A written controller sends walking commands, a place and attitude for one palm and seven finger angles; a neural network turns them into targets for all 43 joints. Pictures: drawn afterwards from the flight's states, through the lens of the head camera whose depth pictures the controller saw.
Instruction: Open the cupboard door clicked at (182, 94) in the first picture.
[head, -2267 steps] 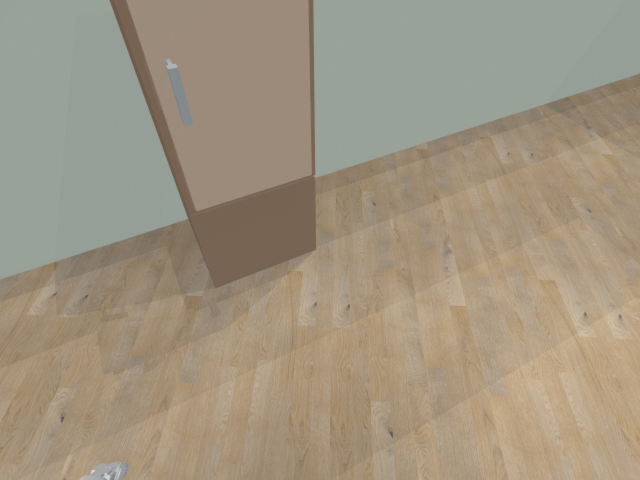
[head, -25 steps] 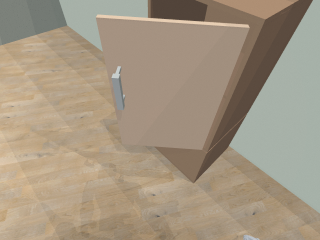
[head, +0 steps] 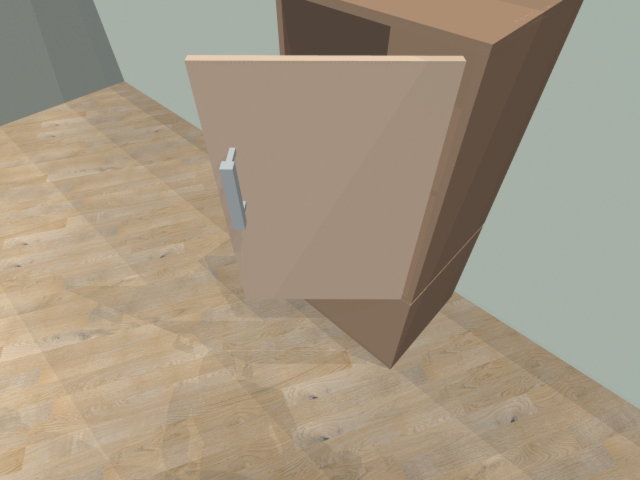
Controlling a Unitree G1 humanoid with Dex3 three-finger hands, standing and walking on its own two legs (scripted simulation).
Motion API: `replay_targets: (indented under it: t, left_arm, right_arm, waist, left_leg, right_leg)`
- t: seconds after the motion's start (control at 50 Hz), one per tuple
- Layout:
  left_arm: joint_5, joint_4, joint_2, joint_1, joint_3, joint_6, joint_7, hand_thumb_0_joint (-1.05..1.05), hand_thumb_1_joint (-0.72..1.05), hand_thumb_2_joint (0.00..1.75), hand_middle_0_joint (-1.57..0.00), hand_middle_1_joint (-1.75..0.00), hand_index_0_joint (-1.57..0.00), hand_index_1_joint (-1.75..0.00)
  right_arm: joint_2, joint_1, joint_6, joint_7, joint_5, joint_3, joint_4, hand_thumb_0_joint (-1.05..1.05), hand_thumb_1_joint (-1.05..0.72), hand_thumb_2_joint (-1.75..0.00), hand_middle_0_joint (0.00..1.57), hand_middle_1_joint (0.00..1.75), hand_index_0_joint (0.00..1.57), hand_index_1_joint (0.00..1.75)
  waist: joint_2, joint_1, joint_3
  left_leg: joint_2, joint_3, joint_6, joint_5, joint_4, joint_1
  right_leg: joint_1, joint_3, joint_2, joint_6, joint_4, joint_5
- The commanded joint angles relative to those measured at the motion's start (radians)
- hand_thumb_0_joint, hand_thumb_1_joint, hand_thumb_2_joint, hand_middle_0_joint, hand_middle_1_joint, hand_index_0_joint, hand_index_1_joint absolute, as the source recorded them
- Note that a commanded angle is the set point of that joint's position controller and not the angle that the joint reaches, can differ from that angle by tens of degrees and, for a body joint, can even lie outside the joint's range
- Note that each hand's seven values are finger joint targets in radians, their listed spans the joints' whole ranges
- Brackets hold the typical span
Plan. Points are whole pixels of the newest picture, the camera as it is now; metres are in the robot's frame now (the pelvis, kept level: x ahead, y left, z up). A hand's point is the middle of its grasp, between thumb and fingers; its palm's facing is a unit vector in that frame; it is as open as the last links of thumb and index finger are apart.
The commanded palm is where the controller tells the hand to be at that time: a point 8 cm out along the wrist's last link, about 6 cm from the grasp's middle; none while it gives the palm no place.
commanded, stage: look again from close up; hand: left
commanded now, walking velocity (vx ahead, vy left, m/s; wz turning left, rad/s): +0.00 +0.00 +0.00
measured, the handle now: (236, 189) +0.56 +0.18 +0.04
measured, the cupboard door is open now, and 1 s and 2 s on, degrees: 43 43 43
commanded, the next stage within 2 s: raise the hand with hooked fingers in 0.50 s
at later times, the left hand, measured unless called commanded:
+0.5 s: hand out of the picture +0.02 +0.14 -0.17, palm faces +0.00 -0.98 -0.20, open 7.4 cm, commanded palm none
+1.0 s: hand (207, 442) +0.18 +0.16 -0.06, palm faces +0.07 -1.00 +0.02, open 8.5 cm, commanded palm +0.15 +0.22 -0.04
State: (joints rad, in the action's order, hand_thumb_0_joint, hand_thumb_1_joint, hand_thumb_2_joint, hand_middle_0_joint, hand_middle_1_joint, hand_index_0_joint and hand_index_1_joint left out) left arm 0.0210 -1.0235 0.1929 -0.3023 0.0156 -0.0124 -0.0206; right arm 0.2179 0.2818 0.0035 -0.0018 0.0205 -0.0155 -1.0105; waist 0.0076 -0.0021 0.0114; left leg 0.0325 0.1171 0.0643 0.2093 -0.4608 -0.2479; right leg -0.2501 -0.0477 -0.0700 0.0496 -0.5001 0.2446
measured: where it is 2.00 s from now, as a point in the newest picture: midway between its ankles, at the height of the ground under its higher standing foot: outside the picture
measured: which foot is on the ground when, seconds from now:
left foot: down 0.00-1.00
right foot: down 0.00-1.00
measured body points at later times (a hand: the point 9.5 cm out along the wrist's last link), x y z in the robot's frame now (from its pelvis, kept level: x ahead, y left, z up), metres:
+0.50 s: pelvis +0.01 -0.03 +0.00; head +0.02 -0.03 +0.45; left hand +0.03 +0.20 -0.15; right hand +0.03 -0.26 -0.16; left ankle +0.03 +0.08 -0.74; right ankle +0.02 -0.16 -0.74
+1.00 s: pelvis +0.00 -0.05 -0.08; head +0.04 -0.04 +0.37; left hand +0.17 +0.21 -0.05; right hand +0.25 -0.29 -0.10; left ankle +0.03 +0.08 -0.74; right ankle +0.02 -0.16 -0.74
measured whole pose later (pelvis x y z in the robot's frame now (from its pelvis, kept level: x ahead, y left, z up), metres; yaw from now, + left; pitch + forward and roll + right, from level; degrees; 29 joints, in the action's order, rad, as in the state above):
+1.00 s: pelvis +0.00 -0.05 -0.08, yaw +4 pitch +12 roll +0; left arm -0.30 -0.20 0.21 -0.39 -0.21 0.49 0.40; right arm 0.27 0.14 0.26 -0.02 -0.03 -0.08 -0.51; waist -0.04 -0.01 -0.14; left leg -0.03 0.01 -0.02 0.49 -1.10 -0.82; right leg -0.77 0.05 -0.03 -0.01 -1.11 0.54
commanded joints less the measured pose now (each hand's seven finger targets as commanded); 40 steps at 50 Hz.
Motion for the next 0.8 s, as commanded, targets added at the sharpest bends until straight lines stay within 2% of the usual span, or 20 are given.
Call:
replay_targets:
  t: [0.0, 0.08, 0.12, 0.14, 0.28, 0.36, 0.52, 0.56, 0.58, 0.6, 0.62, 0.64, 0.66, 0.68, 0.7, 0.72, 0.74, 0.76, 0.78]
  left_arm:
    - [-0.001, 0.026, 0.113, -0.036, -0.018, 0.025, -0.01, 0.0, 0.9, 0.9, -0.2, -0.3, -0.2, -0.3]
    - [-0.003, 0.006, 0.11, -0.029, -0.016, 0.028, -0.011, 0.0, 0.9, 0.9, -0.2, -0.3, -0.2, -0.3]
    - [-0.005, -0.001, 0.106, -0.025, -0.014, 0.027, -0.011, 0.0, 0.9, 0.9, -0.2, -0.3, -0.2, -0.3]
    - [-0.003, -0.002, 0.108, -0.025, -0.015, 0.028, -0.012, 0.0, 0.9, 0.9, -0.2, -0.3, -0.2, -0.3]
    - [-0.006, -0.02, 0.093, -0.025, -0.014, 0.034, -0.014, 0.0, 0.9, 0.9, -0.2, -0.3, -0.2, -0.3]
    - [-0.006, -0.025, 0.086, -0.025, -0.013, 0.034, -0.015, 0.0, 0.9, 0.9, -0.2, -0.3, -0.2, -0.3]
    - [-0.008, -0.034, 0.084, -0.029, -0.016, 0.039, -0.014, 0.0, 0.9, 0.9, -0.2, -0.3, -0.2, -0.3]
    - [-0.006, -0.034, 0.085, -0.028, -0.017, 0.039, -0.014, 0.0, 0.9, 0.9, -0.2, -0.3, -0.2, -0.3]
    - [0.002, -0.07, 0.094, -0.099, -0.02, 0.044, -0.052, 0.0, 0.9, 0.9, -0.2, -0.3, -0.2, -0.3]
    - [-0.208, 1.491, 0.34, 0.662, -0.188, 0.266, -0.054, 0.0, 0.88, 0.89, -0.2, -0.32, -0.2, -0.32]
    - [-0.131, 1.255, 0.252, 0.188, -0.17, 0.229, -0.101, 0.0, 0.85, 0.88, -0.2, -0.33, -0.2, -0.33]
    - [-0.152, 1.045, 0.016, -0.096, -0.027, 0.094, -0.125, 0.0, 0.83, 0.87, -0.21, -0.34, -0.21, -0.34]
    - [-0.191, 1.055, -0.047, -0.043, -0.007, 0.094, -0.109, 0.0, 0.81, 0.86, -0.21, -0.36, -0.21, -0.36]
    - [-0.197, 1.081, 0.008, 0.029, -0.048, 0.152, -0.092, 0.0, 0.78, 0.85, -0.21, -0.37, -0.21, -0.37]
    - [-0.198, 1.01, 0.033, 0.011, -0.094, 0.214, -0.068, 0.0, 0.76, 0.84, -0.21, -0.39, -0.21, -0.39]
    - [-0.21, 0.902, 0.005, -0.063, -0.117, 0.283, -0.026, 0.0, 0.74, 0.83, -0.21, -0.4, -0.21, -0.4]
    - [-0.22, 0.808, -0.006, -0.183, -0.142, 0.353, 0.031, 0.0, 0.71, 0.82, -0.21, -0.42, -0.21, -0.42]
    - [-0.236, 0.771, -0.015, -0.243, -0.161, 0.433, 0.096, 0.0, 0.69, 0.81, -0.22, -0.43, -0.22, -0.43]
    - [-0.254, 0.766, -0.011, -0.283, -0.182, 0.516, 0.166, 0.0, 0.67, 0.8, -0.22, -0.45, -0.22, -0.45]
  right_arm:
    - [0.102, -0.015, 0.028, -0.01, -0.006, -0.013, 0.035, 0.0, -0.9, -0.9, 0.2, 0.3, 0.2, 0.3]
    - [0.094, -0.001, 0.029, -0.012, -0.009, -0.008, 0.007, 0.0, -0.9, -0.9, 0.2, 0.3, 0.2, 0.3]
    - [0.09, 0.007, 0.029, -0.013, -0.009, -0.007, -0.007, 0.0, -0.9, -0.9, 0.2, 0.3, 0.2, 0.3]
    - [0.086, 0.002, 0.028, -0.013, -0.009, -0.007, -0.012, 0.0, -0.9, -0.9, 0.2, 0.3, 0.2, 0.3]
    - [0.066, 0.015, 0.029, -0.016, -0.011, -0.004, -0.04, 0.0, -0.9, -0.9, 0.2, 0.3, 0.2, 0.3]
    - [0.056, 0.012, 0.028, -0.018, -0.012, -0.002, -0.052, 0.0, -0.9, -0.9, 0.2, 0.3, 0.2, 0.3]
    - [0.052, 0.008, 0.032, -0.021, -0.011, -0.003, -0.064, 0.0, -0.9, -0.9, 0.2, 0.3, 0.2, 0.3]
    - [0.05, 0.003, 0.031, -0.021, -0.012, -0.003, -0.067, 0.0, -0.9, -0.9, 0.2, 0.3, 0.2, 0.3]
    - [0.079, -0.075, 0.028, -0.014, -0.022, -0.009, -0.002, 0.0, -0.9, -0.9, 0.2, 0.3, 0.2, 0.3]
    - [0.221, -0.035, 0.168, -0.064, -0.07, -0.024, 0.35, 0.0, -0.9, -0.9, 0.2, 0.3, 0.2, 0.3]
    - [0.136, -0.12, 0.258, -0.103, -0.064, -0.009, 0.302, 0.0, -0.9, -0.9, 0.2, 0.3, 0.2, 0.3]
    - [0.095, -0.131, 0.285, -0.095, -0.077, -0.014, 0.298, 0.0, -0.9, -0.9, 0.2, 0.3, 0.2, 0.3]
    - [0.113, -0.095, 0.292, -0.093, -0.086, -0.013, 0.29, 0.0, -0.9, -0.9, 0.2, 0.3, 0.2, 0.3]
    - [0.145, -0.114, 0.308, -0.09, -0.073, -0.026, 0.341, 0.0, -0.9, -0.9, 0.2, 0.3, 0.2, 0.3]
    - [0.161, -0.106, 0.313, -0.086, -0.055, -0.04, 0.352, 0.0, -0.9, -0.9, 0.2, 0.3, 0.2, 0.3]
    - [0.155, -0.113, 0.316, -0.078, -0.04, -0.048, 0.371, 0.0, -0.9, -0.9, 0.2, 0.3, 0.2, 0.3]
    - [0.149, -0.128, 0.321, -0.061, -0.041, -0.058, 0.4, 0.0, -0.9, -0.9, 0.2, 0.3, 0.2, 0.3]
    - [0.144, -0.132, 0.323, -0.044, -0.031, -0.065, 0.426, 0.0, -0.9, -0.9, 0.2, 0.3, 0.2, 0.3]
    - [0.144, -0.143, 0.324, -0.03, -0.026, -0.077, 0.456, 0.0, -0.9, -0.9, 0.2, 0.3, 0.2, 0.3]
  waist:
    - [0.003, -0.006, 0.031]
    - [-0.017, -0.003, 0.033]
    - [0.004, -0.001, 0.04]
    - [-0.004, -0.003, 0.057]
    - [-0.034, 0.002, 0.033]
    - [-0.034, 0.003, 0.05]
    - [-0.032, 0.001, 0.013]
    - [-0.026, 0.001, 0.027]
    - [-0.045, -0.027, 0.054]
    - [0.118, 0.1, -0.456]
    - [0.233, -0.016, -0.418]
    - [0.208, 0.014, -0.222]
    - [0.074, 0.048, -0.056]
    - [0.027, 0.07, 0.034]
    - [-0.069, 0.081, 0.043]
    - [-0.158, 0.057, 0.061]
    - [-0.171, 0.008, 0.049]
    - [-0.229, -0.022, -0.02]
    - [-0.251, -0.047, -0.072]
  left_leg:
    - [-0.144, -0.18, -0.016, 0.139, 0.177, -0.018]
    - [-0.139, -0.163, -0.023, 0.101, 0.159, -0.006]
    - [-0.141, -0.163, -0.026, 0.113, 0.166, -0.002]
    - [-0.14, -0.161, -0.025, 0.105, 0.16, -0.006]
    - [-0.135, -0.132, -0.034, 0.015, 0.121, 0.039]
    - [-0.135, -0.128, -0.036, 0.0, 0.118, 0.041]
    - [-0.139, -0.12, -0.039, -0.066, 0.103, 0.078]
    - [-0.139, -0.118, -0.039, -0.07, 0.104, 0.075]
    - [-0.161, -0.091, -0.071, -0.062, -0.086, 0.007]
    - [-0.03, -0.106, -0.041, -0.152, 0.042, 0.254]
    - [-0.066, -0.094, -0.036, -0.225, 0.043, 0.282]
    - [-0.075, -0.112, -0.063, -0.127, 0.043, 0.117]
    - [-0.068, -0.122, -0.058, -0.02, 0.026, 0.035]
    - [-0.051, -0.138, -0.05, 0.078, -0.018, -0.04]
    - [-0.042, -0.139, -0.051, 0.125, -0.07, -0.107]
    - [-0.035, -0.139, -0.06, 0.153, -0.129, -0.2]
    - [-0.024, -0.122, -0.07, 0.155, -0.186, -0.263]
    - [-0.02, -0.115, -0.075, 0.142, -0.25, -0.324]
    - [-0.016, -0.108, -0.077, 0.126, -0.312, -0.38]
  right_leg:
    - [-0.015, -0.032, -0.017, -0.078, 0.082, 0.007]
    - [-0.008, -0.039, -0.023, -0.077, 0.1, -0.002]
    - [-0.016, -0.038, -0.021, -0.078, 0.105, 0.014]
    - [-0.015, -0.04, -0.022, -0.079, 0.111, 0.006]
    - [-0.02, -0.056, -0.026, -0.078, 0.124, -0.035]
    - [-0.027, -0.061, -0.024, -0.079, 0.131, -0.039]
    - [-0.004, -0.058, -0.025, -0.079, 0.128, -0.102]
    - [-0.005, -0.058, -0.026, -0.079, 0.13, -0.113]
    - [0.006, -0.075, -0.079, -0.062, 0.141, -0.269]
    - [0.119, 0.041, 0.034, -0.079, 0.026, -0.25]
    - [0.074, 0.073, 0.064, -0.1, -0.035, -0.124]
    - [-0.021, 0.129, 0.054, -0.077, -0.025, -0.027]
    - [-0.086, 0.145, 0.061, -0.065, -0.01, -0.016]
    - [-0.168, 0.149, 0.064, -0.058, -0.003, 0.05]
    - [-0.247, 0.157, 0.069, -0.054, -0.024, 0.12]
    - [-0.321, 0.167, 0.075, -0.053, -0.069, 0.188]
    - [-0.35, 0.158, 0.071, -0.061, -0.112, 0.218]
    - [-0.384, 0.15, 0.071, -0.065, -0.178, 0.229]
    - [-0.399, 0.136, 0.071, -0.069, -0.241, 0.212]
